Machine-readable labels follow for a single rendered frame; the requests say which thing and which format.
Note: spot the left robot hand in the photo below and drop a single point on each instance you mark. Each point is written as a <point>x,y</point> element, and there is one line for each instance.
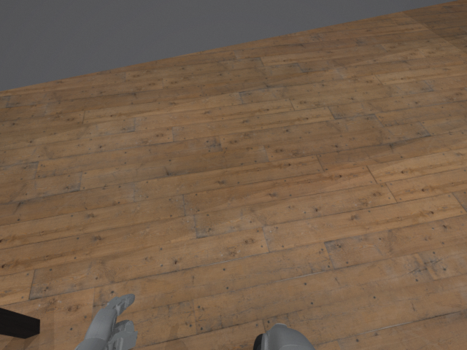
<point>120,336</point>

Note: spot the robot right thigh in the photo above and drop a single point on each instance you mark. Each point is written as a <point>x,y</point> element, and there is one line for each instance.
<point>284,338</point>

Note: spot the table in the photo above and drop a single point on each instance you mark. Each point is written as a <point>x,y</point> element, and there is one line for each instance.
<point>18,325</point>

